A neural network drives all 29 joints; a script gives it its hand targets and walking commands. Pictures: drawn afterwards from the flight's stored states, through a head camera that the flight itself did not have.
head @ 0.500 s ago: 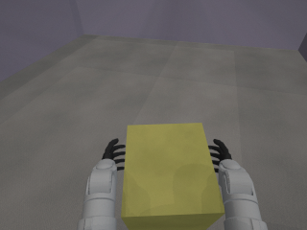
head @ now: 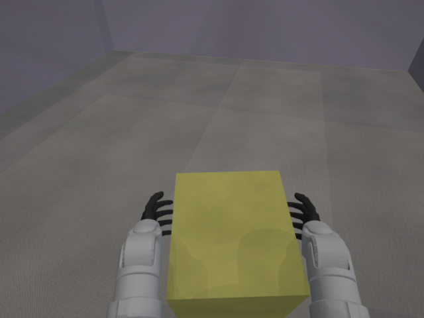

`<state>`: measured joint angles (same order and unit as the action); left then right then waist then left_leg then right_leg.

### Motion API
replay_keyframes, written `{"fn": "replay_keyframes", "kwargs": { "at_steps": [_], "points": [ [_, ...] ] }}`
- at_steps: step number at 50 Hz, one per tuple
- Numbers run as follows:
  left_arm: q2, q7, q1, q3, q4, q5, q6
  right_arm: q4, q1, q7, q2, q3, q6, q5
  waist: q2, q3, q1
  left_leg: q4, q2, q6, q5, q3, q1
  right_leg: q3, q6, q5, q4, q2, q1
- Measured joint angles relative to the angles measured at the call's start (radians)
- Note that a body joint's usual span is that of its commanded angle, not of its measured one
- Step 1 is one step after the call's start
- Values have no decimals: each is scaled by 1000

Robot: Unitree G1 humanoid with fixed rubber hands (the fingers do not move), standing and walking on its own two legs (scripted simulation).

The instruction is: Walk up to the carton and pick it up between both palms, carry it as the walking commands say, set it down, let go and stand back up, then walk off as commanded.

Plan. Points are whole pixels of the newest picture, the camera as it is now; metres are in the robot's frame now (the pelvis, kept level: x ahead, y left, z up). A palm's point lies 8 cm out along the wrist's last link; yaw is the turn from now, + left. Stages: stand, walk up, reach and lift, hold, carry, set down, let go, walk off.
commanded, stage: hold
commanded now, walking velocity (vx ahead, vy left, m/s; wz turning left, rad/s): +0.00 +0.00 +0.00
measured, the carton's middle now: (229, 246) +0.29 +0.00 -0.04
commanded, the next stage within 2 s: carry in 0.86 s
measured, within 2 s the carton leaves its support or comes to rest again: neither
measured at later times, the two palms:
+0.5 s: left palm (150, 229) +0.28 +0.16 +0.05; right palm (311, 230) +0.28 -0.16 +0.04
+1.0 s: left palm (145, 233) +0.27 +0.17 +0.04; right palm (304, 232) +0.28 -0.15 +0.04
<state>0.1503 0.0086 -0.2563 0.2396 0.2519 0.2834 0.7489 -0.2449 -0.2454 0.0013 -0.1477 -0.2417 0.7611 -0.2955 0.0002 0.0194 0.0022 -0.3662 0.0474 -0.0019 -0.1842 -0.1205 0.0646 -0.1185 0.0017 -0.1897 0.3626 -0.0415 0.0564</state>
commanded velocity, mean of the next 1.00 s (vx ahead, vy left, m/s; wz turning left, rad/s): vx -0.03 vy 0.02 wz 0.00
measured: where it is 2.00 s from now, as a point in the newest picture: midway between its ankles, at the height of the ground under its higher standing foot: outside the picture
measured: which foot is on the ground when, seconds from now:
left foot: down 0.00-1.00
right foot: down 0.00-1.00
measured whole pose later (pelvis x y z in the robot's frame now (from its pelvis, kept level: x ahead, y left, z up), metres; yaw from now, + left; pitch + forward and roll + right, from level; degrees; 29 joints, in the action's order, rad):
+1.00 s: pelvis -0.01 +0.01 -0.02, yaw +2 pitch +0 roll +0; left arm 0.14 0.07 -0.22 0.15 0.08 0.22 0.80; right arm -0.06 -0.21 -0.08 -0.13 -0.18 0.82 -0.20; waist -0.01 0.07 -0.01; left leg -0.67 0.04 0.00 -0.33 -0.04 0.36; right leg -0.08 0.01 -0.27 0.58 -0.03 0.31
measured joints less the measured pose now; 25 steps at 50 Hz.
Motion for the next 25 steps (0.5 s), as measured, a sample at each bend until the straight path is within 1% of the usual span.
{"fn": "replay_keyframes", "kwargs": {
  "at_steps": [25],
  "points": [
    [-6,-2,29,-20,-26,-7,4,25,27,-7,5,24,7,15,0,-1,-1,6,-3,1,-1,0,-7,4,-3,1,-9,-2,-8]
  ]
}}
